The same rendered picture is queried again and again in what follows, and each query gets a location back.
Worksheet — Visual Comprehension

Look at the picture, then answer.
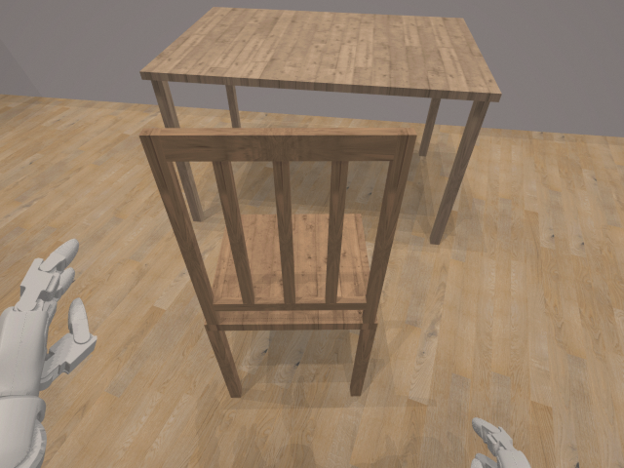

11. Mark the left robot forearm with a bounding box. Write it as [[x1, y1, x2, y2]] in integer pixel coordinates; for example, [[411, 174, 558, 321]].
[[0, 395, 47, 468]]

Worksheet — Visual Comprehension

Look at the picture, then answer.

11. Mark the left robot hand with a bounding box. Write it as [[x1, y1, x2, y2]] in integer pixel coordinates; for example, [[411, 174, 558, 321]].
[[0, 239, 98, 398]]

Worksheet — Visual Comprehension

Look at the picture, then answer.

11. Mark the table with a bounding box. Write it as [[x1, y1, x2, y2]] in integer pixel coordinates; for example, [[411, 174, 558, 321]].
[[139, 7, 502, 245]]

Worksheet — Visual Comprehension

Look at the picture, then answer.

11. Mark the right robot hand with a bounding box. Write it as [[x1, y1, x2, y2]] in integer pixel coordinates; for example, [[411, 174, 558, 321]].
[[471, 417, 531, 468]]

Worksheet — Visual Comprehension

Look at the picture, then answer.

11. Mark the chair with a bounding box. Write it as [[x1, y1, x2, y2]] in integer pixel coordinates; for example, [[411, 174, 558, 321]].
[[139, 128, 417, 398]]

